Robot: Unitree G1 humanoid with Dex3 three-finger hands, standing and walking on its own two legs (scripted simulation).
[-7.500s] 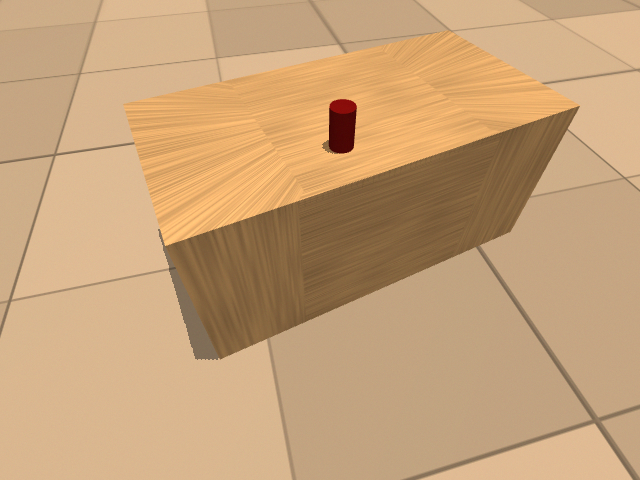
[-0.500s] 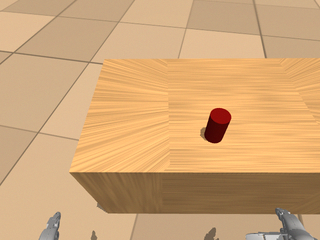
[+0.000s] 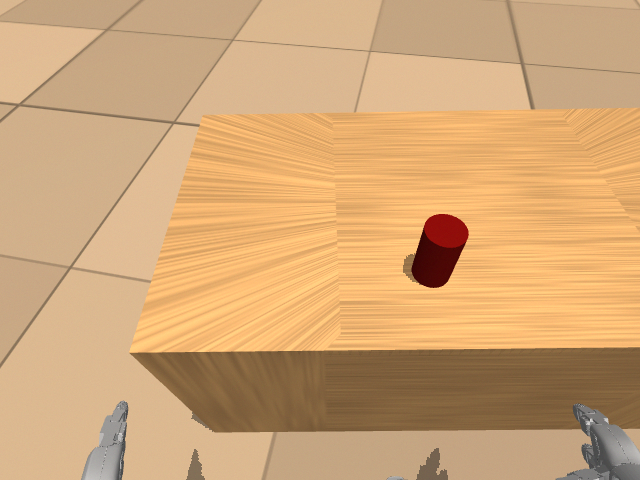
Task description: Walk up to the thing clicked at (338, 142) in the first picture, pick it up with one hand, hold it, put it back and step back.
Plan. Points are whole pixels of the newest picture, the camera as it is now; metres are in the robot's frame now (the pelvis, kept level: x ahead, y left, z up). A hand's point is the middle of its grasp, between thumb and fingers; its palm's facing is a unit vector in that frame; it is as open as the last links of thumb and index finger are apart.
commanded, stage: go down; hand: right
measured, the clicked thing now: (437, 252) +0.48 -0.20 -0.08
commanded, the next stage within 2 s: none
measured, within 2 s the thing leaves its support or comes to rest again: neither
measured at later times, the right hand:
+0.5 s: hand (578, 460) +0.16 -0.30 -0.08, palm faces +0.12 +0.95 -0.29, open 17.5 cm
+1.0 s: hand (593, 334) +0.29 -0.35 -0.02, palm faces +0.21 +0.96 -0.17, open 17.5 cm
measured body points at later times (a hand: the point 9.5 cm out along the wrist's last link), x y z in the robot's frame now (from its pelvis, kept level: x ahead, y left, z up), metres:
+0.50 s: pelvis +0.00 -0.01 -0.01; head +0.04 -0.02 +0.44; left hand +0.15 +0.25 -0.05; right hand +0.15 -0.35 -0.06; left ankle -0.04 +0.13 -0.71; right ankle +0.01 -0.13 -0.71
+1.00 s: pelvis -0.02 +0.00 -0.01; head +0.04 -0.02 +0.43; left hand +0.12 +0.26 -0.07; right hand +0.28 -0.40 +0.00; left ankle -0.04 +0.13 -0.71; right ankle +0.01 -0.13 -0.71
